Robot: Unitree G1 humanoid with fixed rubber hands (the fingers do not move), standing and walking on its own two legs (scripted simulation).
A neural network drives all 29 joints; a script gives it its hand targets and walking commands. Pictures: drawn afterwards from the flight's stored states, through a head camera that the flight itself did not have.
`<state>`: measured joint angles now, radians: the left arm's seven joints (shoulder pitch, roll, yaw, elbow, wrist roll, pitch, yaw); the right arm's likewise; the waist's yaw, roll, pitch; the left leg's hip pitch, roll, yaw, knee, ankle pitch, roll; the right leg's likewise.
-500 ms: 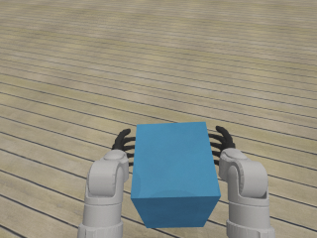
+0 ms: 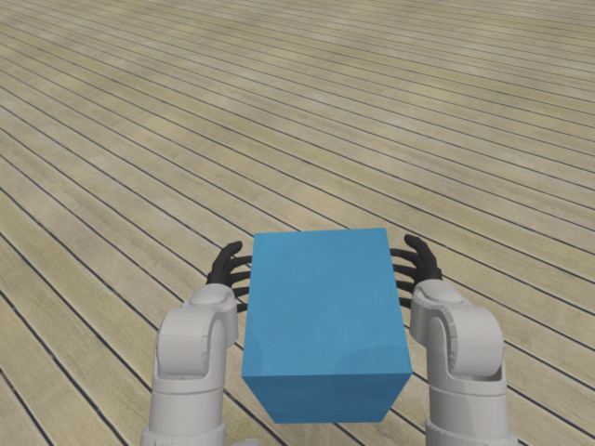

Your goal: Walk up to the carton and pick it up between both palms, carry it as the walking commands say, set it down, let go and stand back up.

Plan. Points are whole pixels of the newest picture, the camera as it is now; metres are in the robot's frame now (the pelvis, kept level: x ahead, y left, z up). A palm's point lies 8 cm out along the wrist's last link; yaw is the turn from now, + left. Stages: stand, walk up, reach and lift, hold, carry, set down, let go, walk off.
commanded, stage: carry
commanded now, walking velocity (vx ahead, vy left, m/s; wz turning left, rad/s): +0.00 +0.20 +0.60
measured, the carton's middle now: (323, 337) +0.28 -0.02 +0.01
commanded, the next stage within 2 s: none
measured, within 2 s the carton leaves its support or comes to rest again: neither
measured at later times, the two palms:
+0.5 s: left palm out of the picture +0.19 +0.35 +0.08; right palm (216, 323) +0.25 +0.11 +0.10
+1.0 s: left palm out of the picture +0.12 +0.27 +0.08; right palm (293, 408) +0.17 +0.02 +0.09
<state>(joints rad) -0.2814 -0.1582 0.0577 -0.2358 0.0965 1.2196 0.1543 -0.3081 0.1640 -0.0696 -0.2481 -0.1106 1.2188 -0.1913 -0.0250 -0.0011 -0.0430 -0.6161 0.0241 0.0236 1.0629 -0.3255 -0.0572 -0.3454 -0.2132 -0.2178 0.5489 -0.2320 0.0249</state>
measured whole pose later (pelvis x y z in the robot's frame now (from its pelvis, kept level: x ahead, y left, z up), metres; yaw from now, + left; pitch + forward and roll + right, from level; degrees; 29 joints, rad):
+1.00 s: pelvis -0.14 +0.09 -0.01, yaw +10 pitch +4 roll -2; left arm -0.28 -0.16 0.03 -0.16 0.11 1.24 0.18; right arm -0.28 0.16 -0.10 -0.17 -0.11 1.21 -0.16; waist 0.01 0.00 -0.12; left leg -0.56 0.06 0.09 0.83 -0.32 -0.04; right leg -0.25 0.00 -0.16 0.50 -0.31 -0.04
